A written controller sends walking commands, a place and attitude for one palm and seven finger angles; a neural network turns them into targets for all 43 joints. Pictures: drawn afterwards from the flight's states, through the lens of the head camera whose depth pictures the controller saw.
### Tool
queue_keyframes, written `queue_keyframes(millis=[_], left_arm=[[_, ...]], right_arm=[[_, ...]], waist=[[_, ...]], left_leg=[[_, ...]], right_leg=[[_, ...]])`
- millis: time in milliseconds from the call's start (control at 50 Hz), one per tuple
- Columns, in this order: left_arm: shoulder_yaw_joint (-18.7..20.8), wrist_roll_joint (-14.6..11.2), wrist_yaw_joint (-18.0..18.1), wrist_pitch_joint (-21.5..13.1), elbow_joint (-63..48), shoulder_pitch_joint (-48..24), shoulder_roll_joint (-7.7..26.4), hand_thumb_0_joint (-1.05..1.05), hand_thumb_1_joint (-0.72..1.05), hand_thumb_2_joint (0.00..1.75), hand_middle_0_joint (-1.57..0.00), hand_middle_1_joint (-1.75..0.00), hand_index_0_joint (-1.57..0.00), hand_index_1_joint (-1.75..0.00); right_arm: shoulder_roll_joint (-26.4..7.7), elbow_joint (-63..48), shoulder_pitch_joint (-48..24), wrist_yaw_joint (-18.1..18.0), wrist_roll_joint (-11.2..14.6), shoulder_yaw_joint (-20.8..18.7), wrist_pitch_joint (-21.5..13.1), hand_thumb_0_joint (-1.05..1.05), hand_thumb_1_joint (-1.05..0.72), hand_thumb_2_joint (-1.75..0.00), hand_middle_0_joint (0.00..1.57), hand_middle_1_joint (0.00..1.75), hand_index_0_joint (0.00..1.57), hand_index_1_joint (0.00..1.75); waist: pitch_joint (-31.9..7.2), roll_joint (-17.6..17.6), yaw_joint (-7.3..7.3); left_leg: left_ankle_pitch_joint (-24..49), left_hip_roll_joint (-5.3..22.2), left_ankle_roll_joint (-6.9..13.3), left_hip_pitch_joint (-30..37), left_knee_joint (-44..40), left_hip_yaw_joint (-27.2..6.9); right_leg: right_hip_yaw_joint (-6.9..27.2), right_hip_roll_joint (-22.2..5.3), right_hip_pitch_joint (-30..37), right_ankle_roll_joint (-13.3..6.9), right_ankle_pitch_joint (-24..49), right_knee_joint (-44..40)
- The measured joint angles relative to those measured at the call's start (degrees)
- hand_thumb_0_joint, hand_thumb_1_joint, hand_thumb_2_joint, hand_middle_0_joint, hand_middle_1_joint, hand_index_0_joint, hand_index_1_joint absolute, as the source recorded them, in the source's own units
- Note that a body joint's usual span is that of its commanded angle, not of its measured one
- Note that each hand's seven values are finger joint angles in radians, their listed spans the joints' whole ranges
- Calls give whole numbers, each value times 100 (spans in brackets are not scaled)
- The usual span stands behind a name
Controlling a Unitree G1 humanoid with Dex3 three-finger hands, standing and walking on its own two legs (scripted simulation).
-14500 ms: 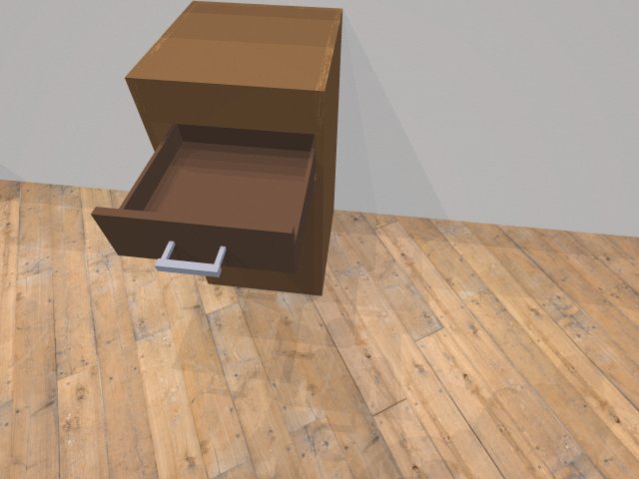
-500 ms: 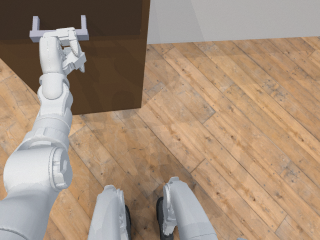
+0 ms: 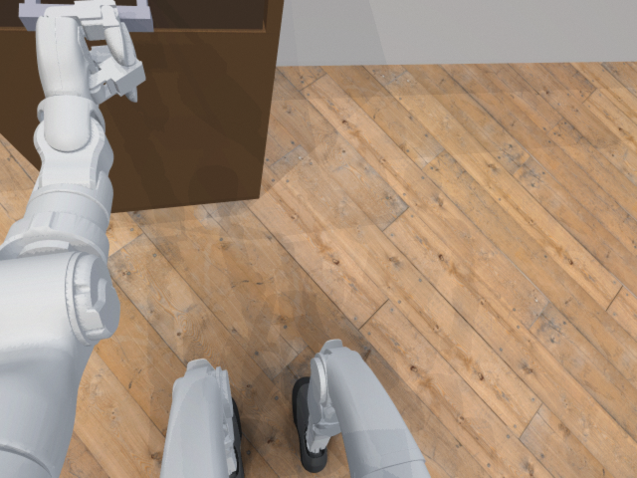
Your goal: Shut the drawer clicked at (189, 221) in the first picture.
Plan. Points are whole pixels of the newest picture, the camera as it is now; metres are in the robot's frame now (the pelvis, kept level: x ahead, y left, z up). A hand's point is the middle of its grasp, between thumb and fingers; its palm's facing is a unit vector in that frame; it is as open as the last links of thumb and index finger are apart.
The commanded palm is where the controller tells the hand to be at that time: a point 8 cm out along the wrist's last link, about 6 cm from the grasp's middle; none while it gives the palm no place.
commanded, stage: pull the fist back off the drawer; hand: left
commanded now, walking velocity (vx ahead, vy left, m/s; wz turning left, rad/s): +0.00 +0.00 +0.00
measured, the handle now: (89, 2) +0.65 +0.18 +0.05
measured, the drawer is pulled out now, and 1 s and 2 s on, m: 0.00 0.00 0.00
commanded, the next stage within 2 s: draw the hand back to the body in 0.68 s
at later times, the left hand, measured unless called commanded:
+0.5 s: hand (127, 63) +0.57 +0.15 +0.05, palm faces +0.07 -1.00 -0.02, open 3.1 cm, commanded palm +0.53 +0.17 +0.05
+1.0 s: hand (109, 96) +0.50 +0.15 +0.09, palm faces +0.05 -1.00 -0.05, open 3.3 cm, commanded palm +0.45 +0.20 +0.11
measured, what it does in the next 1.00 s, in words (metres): rises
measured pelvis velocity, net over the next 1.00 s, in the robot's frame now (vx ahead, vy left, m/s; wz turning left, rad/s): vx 0.06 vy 0.01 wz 0.00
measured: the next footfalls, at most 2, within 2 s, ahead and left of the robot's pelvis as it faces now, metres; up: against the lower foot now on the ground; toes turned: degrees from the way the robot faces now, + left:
none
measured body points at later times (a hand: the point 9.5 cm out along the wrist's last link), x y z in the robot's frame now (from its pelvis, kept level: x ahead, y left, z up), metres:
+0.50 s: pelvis +0.01 +0.01 +0.01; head +0.20 +0.04 +0.42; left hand +0.56 +0.20 +0.05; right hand -0.01 -0.24 -0.09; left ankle +0.06 +0.09 -0.56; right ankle +0.07 -0.10 -0.56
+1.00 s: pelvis +0.06 +0.01 +0.07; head +0.22 +0.02 +0.49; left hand +0.49 +0.20 +0.09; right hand +0.13 -0.24 -0.06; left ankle +0.06 +0.09 -0.56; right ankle +0.07 -0.10 -0.56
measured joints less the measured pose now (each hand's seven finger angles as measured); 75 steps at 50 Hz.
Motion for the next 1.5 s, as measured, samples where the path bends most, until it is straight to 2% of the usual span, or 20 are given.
queue_keyframes(millis=[140, 320, 520, 660, 720, 840, 900, 1020, 1100, 1180, 1300, 1400, 1500], left_arm=[[-31, 29, -24, 144, 103, -193, 156, -8, 65, 102, -140, -160, -140, -159], [103, -43, -105, 273, -183, -14, 94, -4, 67, 95, -140, -160, -140, -160], [277, -294, -62, 207, -996, 846, -358, 0, 81, 90, -140, -160, -140, -159], [-31, -532, -42, 108, -1662, 1723, -839, 2, 87, 90, -140, -160, -140, -160], [-154, -522, 28, 10, -1600, 1782, -1029, 2, 89, 90, -140, -160, -140, -160], [-195, -452, 91, -165, -1782, 1843, -1155, 2, 90, 90, -140, -160, -141, -160], [-247, -586, 7, 16, -2610, 2408, -1219, 2, 90, 90, -140, -160, -140, -159], [-624, -996, -109, 674, -4190, 4035, -1496, 2, 90, 90, -139, -160, -140, -159], [-820, -1141, -92, 698, -4756, 4818, -1586, 2, 90, 90, -140, -160, -140, -159], [-989, -1240, -286, 639, -5062, 5276, -1551, 2, 90, 90, -140, -160, -140, -160], [-1118, -1449, -626, 968, -5667, 6005, -1532, 2, 90, 90, -140, -160, -140, -160], [-1473, -894, 14, 1864, -6546, 6865, -1315, 2, 90, 90, -140, -160, -140, -159], [-1512, -753, 425, 2429, -7111, 7441, -1183, 2, 90, 90, -140, -160, -140, -159]], right_arm=[[-31, -37, 24, -19, 4, 59, -120, 0, -90, -90, 20, 30, 20, 30], [-22, -75, 152, 50, 17, 41, -80, 0, -90, -90, 20, 30, 20, 30], [61, -179, 169, 169, 83, -70, 156, 0, -90, -90, 20, 30, 20, 30], [96, -199, 46, 216, 167, -203, 283, 1, -90, -90, 20, 30, 20, 30], [88, -147, -91, 198, 157, -242, 275, 0, -90, -90, 20, 30, 20, 30], [59, -229, -365, 167, 115, -354, 346, 0, -90, -90, 20, 30, 20, 30], [69, -394, -429, 170, 223, -421, 486, 0, -90, -90, 20, 30, 20, 30], [142, -586, -356, 44, 528, -370, 497, 1, -91, -90, 20, 30, 20, 30], [174, -553, -313, -89, 579, -321, 276, 1, -90, -90, 20, 30, 20, 30], [110, -518, -385, -163, 605, -337, 120, 1, -90, -90, 20, 30, 20, 30], [-35, -701, -554, -263, 678, -381, 8, 1, -90, -90, 20, 30, 20, 30], [20, -914, -653, -525, 725, -334, 219, 1, -90, -90, 20, 30, 20, 30], [80, -918, -766, -716, 723, -173, 192, 1, -90, -90, 20, 30, 20, 30]], waist=[[29, -14, -75], [29, 21, -26], [-1, 65, 165], [-68, 62, 442], [-83, 31, 521], [-129, 3, 550], [-76, 21, 632], [54, -3, 958], [29, -57, 1117], [-1, -77, 1214], [54, -36, 1285], [202, -45, 1379], [388, -17, 1507]], left_leg=[[84, 8, 20, -108, 18, -13], [72, 45, 62, -60, -8, 52], [-64, 88, 104, 403, -256, 230], [-158, 34, 100, 868, -532, 294], [-192, -10, 90, 991, -587, 272], [-278, -21, 52, 1057, -580, 252], [-286, 18, 46, 1333, -761, 318], [-55, 1, 7, 2482, -1713, 424], [114, -57, -49, 3191, -2264, 352], [187, -97, -85, 3726, -2558, 250], [312, -130, -97, 4486, -2985, 235], [601, -193, -57, 5494, -3756, 328], [897, -243, -101, 6444, -4550, 340]], right_leg=[[-14, 6, -90, 10, 100, -13], [56, 46, -66, 54, 133, -58], [252, 108, 298, 124, 49, -264], [332, 83, 725, 156, -69, -477], [314, 49, 857, 155, -136, -511], [301, 45, 917, 128, -242, -484], [376, 95, 1144, 132, -225, -644], [511, 132, 2215, 127, -4, -1507], [457, 108, 2953, 100, 115, -2041], [367, 90, 3541, 72, 156, -2361], [363, 81, 4306, 72, 269, -2781], [469, 49, 5235, 85, 485, -3420], [499, 33, 6162, 97, 777, -4164]])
